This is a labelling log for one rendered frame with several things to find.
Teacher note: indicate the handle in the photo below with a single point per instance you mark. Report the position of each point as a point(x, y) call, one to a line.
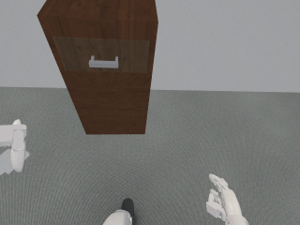
point(98, 23)
point(103, 64)

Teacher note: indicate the robot right forearm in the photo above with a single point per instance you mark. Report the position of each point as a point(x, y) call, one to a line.
point(235, 219)

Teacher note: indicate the right robot hand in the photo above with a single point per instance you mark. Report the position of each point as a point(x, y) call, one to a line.
point(226, 202)

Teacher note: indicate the robot left foot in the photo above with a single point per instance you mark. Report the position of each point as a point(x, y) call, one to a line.
point(128, 205)

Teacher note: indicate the robot left thigh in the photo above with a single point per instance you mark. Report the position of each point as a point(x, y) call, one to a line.
point(118, 218)

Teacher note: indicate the drawer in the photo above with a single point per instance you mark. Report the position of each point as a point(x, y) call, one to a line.
point(75, 53)

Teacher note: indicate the left robot hand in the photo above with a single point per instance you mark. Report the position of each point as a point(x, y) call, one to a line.
point(13, 135)

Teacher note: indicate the cabinet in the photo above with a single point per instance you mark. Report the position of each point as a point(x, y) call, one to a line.
point(107, 102)

